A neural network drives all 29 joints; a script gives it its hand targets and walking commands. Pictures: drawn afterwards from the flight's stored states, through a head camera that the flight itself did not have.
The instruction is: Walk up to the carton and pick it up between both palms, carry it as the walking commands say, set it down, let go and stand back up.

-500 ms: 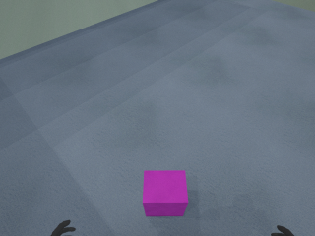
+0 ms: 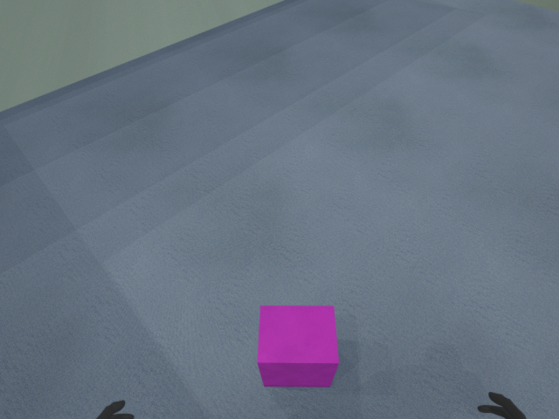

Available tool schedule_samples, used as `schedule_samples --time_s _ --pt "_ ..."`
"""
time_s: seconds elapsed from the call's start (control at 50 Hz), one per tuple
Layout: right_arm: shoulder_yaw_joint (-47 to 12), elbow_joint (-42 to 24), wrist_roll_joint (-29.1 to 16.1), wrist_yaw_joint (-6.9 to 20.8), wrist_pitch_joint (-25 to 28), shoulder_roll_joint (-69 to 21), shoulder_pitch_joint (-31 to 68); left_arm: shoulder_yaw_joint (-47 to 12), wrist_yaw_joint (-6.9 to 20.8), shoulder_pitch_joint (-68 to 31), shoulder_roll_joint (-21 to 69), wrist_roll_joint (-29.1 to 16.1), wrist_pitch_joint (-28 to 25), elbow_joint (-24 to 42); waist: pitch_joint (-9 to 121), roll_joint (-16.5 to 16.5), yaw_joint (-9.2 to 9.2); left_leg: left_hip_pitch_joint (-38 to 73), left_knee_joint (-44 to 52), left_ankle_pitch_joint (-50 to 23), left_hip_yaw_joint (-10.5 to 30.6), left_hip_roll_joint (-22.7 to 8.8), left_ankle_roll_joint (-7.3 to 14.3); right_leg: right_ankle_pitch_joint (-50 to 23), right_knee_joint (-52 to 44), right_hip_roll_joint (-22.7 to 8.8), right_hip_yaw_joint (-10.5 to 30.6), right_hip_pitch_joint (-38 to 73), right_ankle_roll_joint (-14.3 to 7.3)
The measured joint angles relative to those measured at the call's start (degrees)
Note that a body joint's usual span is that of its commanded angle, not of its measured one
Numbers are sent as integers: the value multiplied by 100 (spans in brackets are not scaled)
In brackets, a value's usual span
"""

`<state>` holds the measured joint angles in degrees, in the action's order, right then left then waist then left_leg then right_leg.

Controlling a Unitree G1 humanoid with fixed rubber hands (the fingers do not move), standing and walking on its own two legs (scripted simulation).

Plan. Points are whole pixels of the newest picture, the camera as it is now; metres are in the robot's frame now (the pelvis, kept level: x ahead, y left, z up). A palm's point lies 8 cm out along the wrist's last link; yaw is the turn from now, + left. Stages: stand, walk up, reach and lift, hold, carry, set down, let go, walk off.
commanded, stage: walk up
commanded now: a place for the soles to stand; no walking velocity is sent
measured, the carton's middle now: (296, 348) +0.40 +0.01 -0.64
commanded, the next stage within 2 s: reach and lift in 0.68 s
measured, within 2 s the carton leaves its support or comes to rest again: neither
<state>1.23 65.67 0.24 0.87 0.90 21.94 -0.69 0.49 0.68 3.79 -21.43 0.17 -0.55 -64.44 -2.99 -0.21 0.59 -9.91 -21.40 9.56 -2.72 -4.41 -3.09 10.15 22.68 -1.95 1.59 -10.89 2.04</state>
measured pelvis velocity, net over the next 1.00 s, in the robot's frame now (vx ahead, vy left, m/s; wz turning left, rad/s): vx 0.00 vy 0.01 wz -0.01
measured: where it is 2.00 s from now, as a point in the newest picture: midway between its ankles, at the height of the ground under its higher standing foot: outside the picture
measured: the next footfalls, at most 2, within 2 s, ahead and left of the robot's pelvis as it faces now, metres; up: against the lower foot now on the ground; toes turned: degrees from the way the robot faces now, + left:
none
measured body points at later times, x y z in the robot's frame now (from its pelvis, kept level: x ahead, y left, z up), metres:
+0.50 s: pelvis +0.01 +0.00 +0.00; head +0.02 +0.00 +0.45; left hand +0.14 +0.31 -0.12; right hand +0.11 -0.33 -0.12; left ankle +0.02 +0.15 -0.74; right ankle +0.02 -0.14 -0.74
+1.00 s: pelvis +0.00 +0.01 -0.02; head +0.09 +0.00 +0.42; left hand +0.18 +0.29 -0.12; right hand +0.17 -0.28 -0.13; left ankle +0.02 +0.15 -0.74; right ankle +0.02 -0.14 -0.74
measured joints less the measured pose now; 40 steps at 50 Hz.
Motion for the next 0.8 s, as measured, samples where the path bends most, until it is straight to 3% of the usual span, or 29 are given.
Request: schedule_samples --time_s 0.3,0.72,0.74,0.8 --pt "93 -229 32 -38 5 149 -200 74 16 65 -99 23 66 280 45 -90 -104 -6 -213 239 -168 -85 -32 191 269 80 179 -128 -24" --pt "96 -378 49 -34 -16 99 -289 81 18 107 -71 28 100 478 57 -64 -102 102 -210 291 -337 -133 -38 211 347 130 344 -152 -31" --pt "120 -484 25 -16 -83 95 -325 149 48 136 -55 47 167 586 58 -72 -115 60 -253 324 -303 -111 -35 219 377 123 339 -183 -30" --pt "315 -1796 101 146 -531 46 -629 645 234 166 187 275 553 1827 -320 -54 -69 -151 -659 466 51 71 45 373 721 65 252 -303 6"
